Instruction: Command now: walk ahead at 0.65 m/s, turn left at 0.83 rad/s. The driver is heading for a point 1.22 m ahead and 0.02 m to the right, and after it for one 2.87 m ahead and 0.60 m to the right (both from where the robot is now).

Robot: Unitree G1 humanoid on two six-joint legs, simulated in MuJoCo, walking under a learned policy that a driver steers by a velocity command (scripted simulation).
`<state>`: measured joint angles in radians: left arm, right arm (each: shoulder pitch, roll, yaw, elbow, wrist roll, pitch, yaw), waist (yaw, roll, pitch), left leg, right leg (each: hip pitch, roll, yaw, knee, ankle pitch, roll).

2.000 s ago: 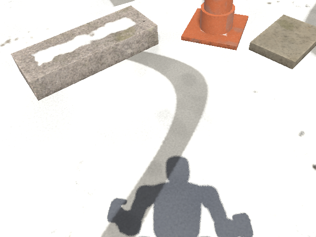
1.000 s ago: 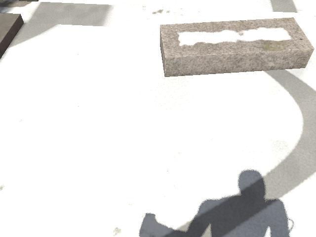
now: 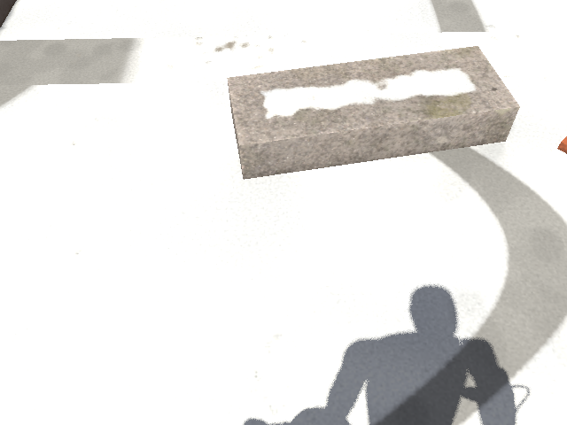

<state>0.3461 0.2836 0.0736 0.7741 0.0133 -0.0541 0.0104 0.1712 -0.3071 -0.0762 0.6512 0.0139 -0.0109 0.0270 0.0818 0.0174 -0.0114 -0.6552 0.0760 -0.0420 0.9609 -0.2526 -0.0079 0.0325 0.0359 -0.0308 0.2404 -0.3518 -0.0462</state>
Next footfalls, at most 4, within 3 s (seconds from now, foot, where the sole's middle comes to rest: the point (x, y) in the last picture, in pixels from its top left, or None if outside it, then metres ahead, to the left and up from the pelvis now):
0.16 left None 0.23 0.16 -0.77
0.62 right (244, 336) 0.67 0.20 -0.77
1.00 left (193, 212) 1.05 0.41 -0.77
1.40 right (294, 193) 1.15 0.11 -0.77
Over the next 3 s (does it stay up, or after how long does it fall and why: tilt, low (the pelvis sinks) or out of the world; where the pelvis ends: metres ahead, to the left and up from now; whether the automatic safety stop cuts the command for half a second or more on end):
stays up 1.52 0.20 0.10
